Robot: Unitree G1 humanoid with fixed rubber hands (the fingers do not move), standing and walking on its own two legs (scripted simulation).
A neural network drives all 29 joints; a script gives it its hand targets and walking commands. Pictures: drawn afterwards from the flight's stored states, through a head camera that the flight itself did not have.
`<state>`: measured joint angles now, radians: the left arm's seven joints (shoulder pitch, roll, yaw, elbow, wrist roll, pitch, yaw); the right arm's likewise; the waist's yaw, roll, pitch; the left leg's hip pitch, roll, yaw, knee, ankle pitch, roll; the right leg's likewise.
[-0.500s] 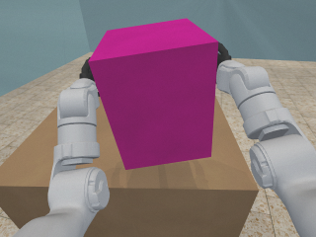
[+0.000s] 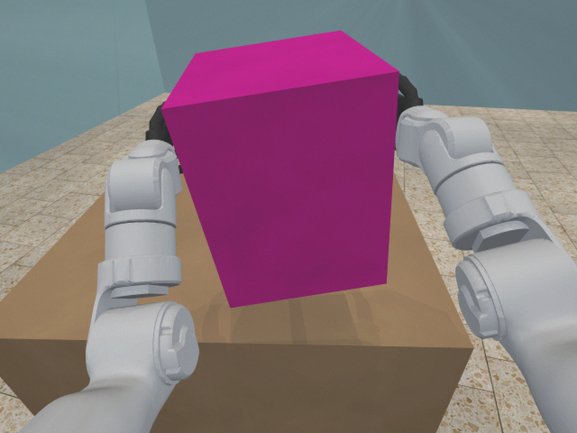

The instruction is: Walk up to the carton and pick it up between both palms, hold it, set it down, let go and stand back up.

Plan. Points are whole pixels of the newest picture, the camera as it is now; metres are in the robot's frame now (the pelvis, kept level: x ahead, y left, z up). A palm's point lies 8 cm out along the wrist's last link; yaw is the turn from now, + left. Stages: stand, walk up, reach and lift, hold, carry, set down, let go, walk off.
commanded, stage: hold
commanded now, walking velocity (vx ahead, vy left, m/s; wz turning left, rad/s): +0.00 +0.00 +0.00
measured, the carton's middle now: (287, 164) +0.42 -0.01 +0.26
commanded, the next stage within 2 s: none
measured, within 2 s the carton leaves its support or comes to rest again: neither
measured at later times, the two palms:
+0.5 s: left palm (163, 154) +0.37 +0.15 +0.30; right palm (410, 125) +0.37 -0.16 +0.32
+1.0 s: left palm (163, 157) +0.37 +0.15 +0.30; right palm (409, 128) +0.37 -0.16 +0.32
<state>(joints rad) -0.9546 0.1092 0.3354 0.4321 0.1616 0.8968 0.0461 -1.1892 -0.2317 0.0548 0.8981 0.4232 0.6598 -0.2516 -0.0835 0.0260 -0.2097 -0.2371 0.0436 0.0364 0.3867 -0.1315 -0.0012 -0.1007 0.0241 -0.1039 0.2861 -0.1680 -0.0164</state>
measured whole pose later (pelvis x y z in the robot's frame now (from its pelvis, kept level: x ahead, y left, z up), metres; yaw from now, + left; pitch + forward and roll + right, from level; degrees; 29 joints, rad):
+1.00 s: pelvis +0.00 +0.00 +0.00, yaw +0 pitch -1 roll -2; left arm -0.95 0.10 0.35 0.43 0.16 0.90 0.05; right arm -1.18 -0.23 0.05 0.88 0.42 0.68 -0.26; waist -0.08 0.03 -0.21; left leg -0.23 0.04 0.04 0.39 -0.13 0.00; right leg -0.10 0.02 -0.10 0.29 -0.17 -0.02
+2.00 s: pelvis +0.00 +0.00 +0.00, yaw +0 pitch -1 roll -2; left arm -0.96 0.10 0.34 0.45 0.16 0.89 0.05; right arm -1.20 -0.24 0.06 0.91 0.43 0.67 -0.25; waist -0.08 0.03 -0.22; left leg -0.24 0.04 0.04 0.39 -0.13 0.00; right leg -0.10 0.03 -0.09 0.29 -0.17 -0.02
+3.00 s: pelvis +0.00 +0.00 +0.00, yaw +0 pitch -1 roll -2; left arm -0.97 0.10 0.35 0.45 0.16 0.89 0.05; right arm -1.20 -0.24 0.06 0.91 0.43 0.68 -0.25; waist -0.08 0.03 -0.21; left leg -0.24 0.04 0.04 0.39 -0.13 0.00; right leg -0.10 0.03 -0.09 0.29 -0.17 -0.01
